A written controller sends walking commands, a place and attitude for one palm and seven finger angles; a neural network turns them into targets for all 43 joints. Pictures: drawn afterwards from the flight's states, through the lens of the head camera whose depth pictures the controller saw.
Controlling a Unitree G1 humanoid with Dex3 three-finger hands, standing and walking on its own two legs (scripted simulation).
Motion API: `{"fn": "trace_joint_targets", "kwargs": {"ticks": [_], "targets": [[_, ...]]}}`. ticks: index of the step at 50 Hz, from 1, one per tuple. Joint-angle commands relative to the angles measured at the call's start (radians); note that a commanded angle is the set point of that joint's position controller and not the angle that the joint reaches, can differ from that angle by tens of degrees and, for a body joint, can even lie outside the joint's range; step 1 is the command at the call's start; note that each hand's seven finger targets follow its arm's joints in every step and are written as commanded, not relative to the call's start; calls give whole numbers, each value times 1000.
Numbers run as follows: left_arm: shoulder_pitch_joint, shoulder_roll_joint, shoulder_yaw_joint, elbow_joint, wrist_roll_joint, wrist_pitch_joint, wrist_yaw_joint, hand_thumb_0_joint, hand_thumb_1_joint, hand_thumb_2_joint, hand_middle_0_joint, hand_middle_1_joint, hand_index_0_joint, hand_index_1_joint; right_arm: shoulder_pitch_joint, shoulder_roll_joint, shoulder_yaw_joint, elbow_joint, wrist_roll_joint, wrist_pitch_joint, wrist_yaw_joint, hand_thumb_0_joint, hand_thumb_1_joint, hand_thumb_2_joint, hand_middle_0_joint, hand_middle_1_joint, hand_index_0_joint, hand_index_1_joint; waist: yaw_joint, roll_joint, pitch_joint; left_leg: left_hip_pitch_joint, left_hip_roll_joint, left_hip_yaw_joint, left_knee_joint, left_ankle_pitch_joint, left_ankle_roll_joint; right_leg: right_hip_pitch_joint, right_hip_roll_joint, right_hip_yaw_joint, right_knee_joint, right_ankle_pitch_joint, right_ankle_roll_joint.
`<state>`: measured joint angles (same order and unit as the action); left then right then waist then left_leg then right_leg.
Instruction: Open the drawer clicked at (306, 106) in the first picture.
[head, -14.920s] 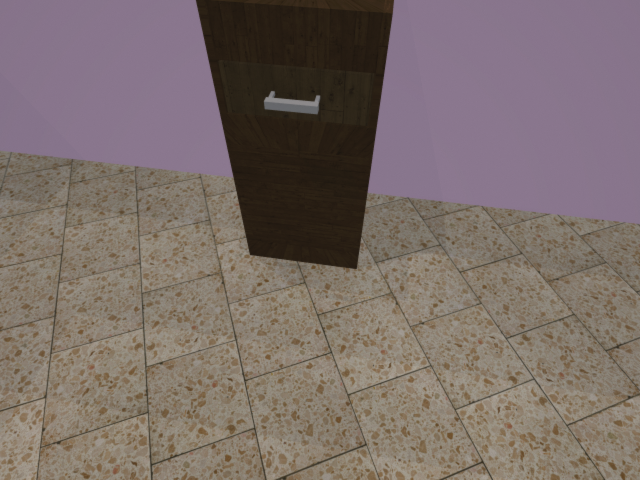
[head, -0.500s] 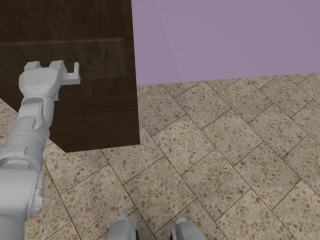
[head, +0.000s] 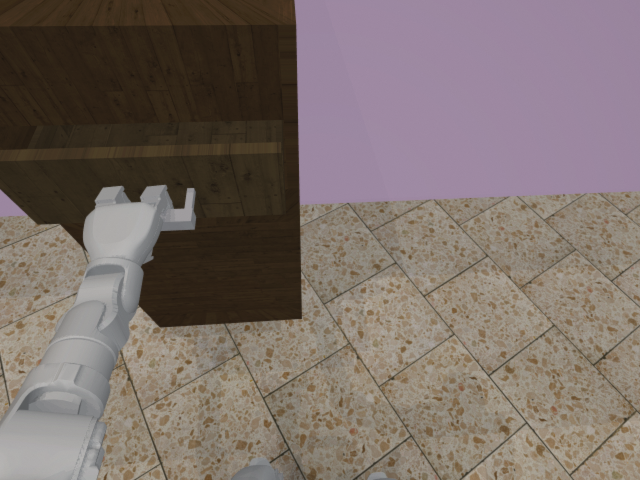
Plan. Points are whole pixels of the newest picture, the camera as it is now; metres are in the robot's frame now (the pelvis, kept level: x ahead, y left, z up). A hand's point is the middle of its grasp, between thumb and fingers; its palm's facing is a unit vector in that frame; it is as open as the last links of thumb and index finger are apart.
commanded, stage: pull the drawer open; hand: left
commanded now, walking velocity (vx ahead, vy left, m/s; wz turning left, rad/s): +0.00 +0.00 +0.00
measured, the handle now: (146, 208) +0.47 +0.25 +0.01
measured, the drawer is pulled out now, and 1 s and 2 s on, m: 0.06 0.18 0.30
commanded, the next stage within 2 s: none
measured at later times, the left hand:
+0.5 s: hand (135, 289) +0.36 +0.24 -0.02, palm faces -0.04 -0.06 -1.00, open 5.5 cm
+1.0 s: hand (127, 334) +0.30 +0.24 -0.01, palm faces -0.01 -0.05 -1.00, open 5.5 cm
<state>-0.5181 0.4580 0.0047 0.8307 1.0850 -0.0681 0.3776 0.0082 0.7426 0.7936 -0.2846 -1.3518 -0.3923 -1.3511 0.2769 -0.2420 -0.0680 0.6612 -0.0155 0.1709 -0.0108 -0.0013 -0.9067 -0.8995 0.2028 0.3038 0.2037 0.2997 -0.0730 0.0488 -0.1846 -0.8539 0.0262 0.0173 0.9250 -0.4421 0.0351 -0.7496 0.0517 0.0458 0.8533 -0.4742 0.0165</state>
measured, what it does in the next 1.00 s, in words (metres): stands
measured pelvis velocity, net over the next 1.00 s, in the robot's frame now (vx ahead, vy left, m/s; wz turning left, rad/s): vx -0.02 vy -0.01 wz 0.02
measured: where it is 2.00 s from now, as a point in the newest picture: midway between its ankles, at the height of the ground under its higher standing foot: outside the picture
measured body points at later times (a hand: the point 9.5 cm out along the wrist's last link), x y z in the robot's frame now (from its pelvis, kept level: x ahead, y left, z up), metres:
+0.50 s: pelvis +0.00 -0.01 +0.01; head +0.07 -0.01 +0.45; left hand +0.36 +0.24 +0.04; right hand +0.08 -0.28 -0.12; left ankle -0.01 +0.09 -0.69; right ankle -0.05 -0.14 -0.69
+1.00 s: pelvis -0.02 -0.01 +0.00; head +0.04 -0.02 +0.45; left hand +0.29 +0.24 +0.04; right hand +0.12 -0.27 -0.12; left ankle -0.01 +0.09 -0.69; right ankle -0.05 -0.14 -0.69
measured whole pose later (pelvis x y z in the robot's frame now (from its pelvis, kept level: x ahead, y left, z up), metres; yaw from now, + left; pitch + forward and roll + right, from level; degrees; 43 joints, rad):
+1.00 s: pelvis -0.02 -0.01 +0.00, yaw +1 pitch +15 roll -1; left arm -0.10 0.39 -0.03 0.48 1.07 -0.01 0.42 0.01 0.73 0.79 -0.29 -1.35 -0.42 -1.35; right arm 0.20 -0.23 -0.06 0.64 -0.01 0.11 -0.03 0.00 -0.91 -0.90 0.20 0.30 0.20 0.30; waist -0.02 0.05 -0.16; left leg -0.74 0.02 0.01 0.90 -0.42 0.02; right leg -0.65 0.05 0.04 0.87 -0.47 0.00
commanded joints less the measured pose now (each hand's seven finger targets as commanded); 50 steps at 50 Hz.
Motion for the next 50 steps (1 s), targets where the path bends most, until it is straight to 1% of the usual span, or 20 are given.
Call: {"fn": "trace_joint_targets", "kwargs": {"ticks": [1,5,8,10,11,15,16,18,19,20,23,30,31,35,36,39,40,41,45,50], "targets": [[-118,212,84,-116,-20,18,26,0,900,900,-400,-1350,-400,-1350,106,-160,-53,-65,-3,-11,-19,0,-900,-900,200,300,200,300,35,-6,-348,364,-21,5,-52,609,5,142,29,-72,-53,559,-51],[-82,203,86,-181,-15,17,36,0,900,900,-400,-1350,-400,-1350,86,-151,-54,-80,1,-16,-21,0,-900,-900,200,300,200,300,47,6,-377,395,-21,5,-59,637,3,151,28,-70,-55,564,-48],[-73,164,56,-201,-19,25,40,0,900,900,-400,-1350,-400,-1350,77,-152,-57,-81,1,-21,-20,0,-900,-900,200,300,200,300,35,21,-338,403,-17,1,-61,615,1,125,30,-75,-62,527,-51],[-63,202,89,-248,-15,23,46,0,900,900,-400,-1350,-400,-1350,66,-151,-55,-85,2,-22,-23,0,-900,-900,200,300,200,300,47,19,-370,417,-15,1,-66,632,1,139,29,-71,-58,537,-49],[-2,172,74,-228,-25,33,45,0,900,900,-400,-1350,-400,-1350,68,-151,-57,-86,0,-24,-22,0,-900,-900,200,300,200,300,50,9,-359,414,-20,3,-63,631,3,157,32,-72,-61,549,-52],[25,209,109,-296,-27,28,47,0,900,900,-400,-1350,-400,-1350,43,-148,-53,-92,2,-30,-28,0,-900,-900,200,300,200,300,61,-7,-371,400,-21,9,-74,614,2,190,27,-63,-64,574,-47],[77,193,103,-300,-32,32,48,0,900,900,-400,-1350,-400,-1350,42,-148,-54,-93,1,-33,-28,0,-900,-900,200,300,200,300,68,13,-361,408,-22,7,-72,632,2,196,29,-63,-62,581,-52],[98,154,73,-305,-36,40,49,0,900,900,-400,-1350,-400,-1350,30,-145,-53,-96,4,-39,-26,0,-900,-900,200,300,200,300,54,2,-315,397,-23,8,-80,595,1,181,29,-68,-74,556,-50],[83,169,89,-310,-40,38,49,0,900,900,-400,-1350,-400,-1350,30,-149,-53,-91,3,-42,-26,0,-900,-900,200,300,200,300,50,-16,-306,388,-20,2,-80,585,2,178,27,-70,-74,547,-51],[85,198,109,-341,-31,31,53,0,900,900,-400,-1350,-400,-1350,19,-146,-48,-97,4,-41,-29,0,-900,-900,200,300,200,300,66,5,-329,392,-22,7,-87,580,0,183,27,-65,-70,542,-49],[138,169,90,-348,-33,38,60,0,900,900,-400,-1350,-400,-1350,6,-143,-49,-102,3,-48,-31,0,-900,-900,200,300,200,300,64,13,-297,390,-27,8,-90,541,0,181,28,-67,-76,522,-53],[206,184,121,-452,-31,37,84,0,900,900,-400,-1350,-400,-1350,-35,-138,-46,-112,0,-61,-30,0,-900,-900,200,300,200,300,82,15,-335,418,-24,5,-92,557,-3,194,26,-63,-68,526,-52],[244,146,91,-439,-37,45,83,0,900,900,-400,-1350,-400,-1350,-32,-138,-49,-112,0,-66,-28,0,-900,-900,200,300,200,300,76,24,-296,416,-24,-1,-93,552,-4,183,28,-71,-70,512,-55],[215,184,120,-464,-32,49,92,0,900,900,-400,-1350,-400,-1350,-60,-139,-38,-115,1,-70,-34,0,-900,-900,200,300,200,300,79,-1,-286,386,-29,4,-102,486,-4,184,23,-64,-72,486,-52],[249,143,90,-444,-35,57,91,0,900,900,-400,-1350,-400,-1350,-54,-137,-44,-116,1,-74,-34,0,-900,-900,200,300,200,300,71,3,-253,387,-31,2,-99,473,-2,175,25,-70,-75,474,-55],[227,173,112,-449,-33,59,93,0,900,900,-400,-1350,-400,-1350,-64,-140,-39,-113,1,-77,-39,0,-900,-900,200,300,200,300,73,-13,-252,374,-33,-4,-102,441,-3,172,24,-68,-76,444,-57],[201,173,104,-491,-21,52,97,0,900,900,-400,-1350,-400,-1350,-80,-134,-36,-119,0,-76,-40,0,-900,-900,200,300,200,300,78,16,-283,397,-33,1,-103,440,-4,162,21,-64,-74,436,-54],[251,127,70,-461,-26,63,96,0,900,900,-400,-1350,-400,-1350,-73,-131,-40,-121,1,-80,-38,0,-900,-900,200,300,200,300,76,24,-242,399,-34,-3,-104,438,-5,151,25,-74,-76,422,-60],[261,129,72,-513,-24,64,100,0,900,900,-400,-1350,-400,-1350,-97,-127,-34,-127,0,-84,-36,0,-900,-900,200,300,200,300,84,16,-287,418,-32,-4,-105,453,-6,160,23,-70,-72,430,-57],[313,105,54,-543,-34,71,90,0,900,900,-400,-1350,-400,-1350,-114,-125,-28,-141,1,-92,-35,0,-900,-900,200,300,200,300,83,-14,-251,398,-34,-5,-112,416,-4,166,20,-71,-80,413,-55]]}}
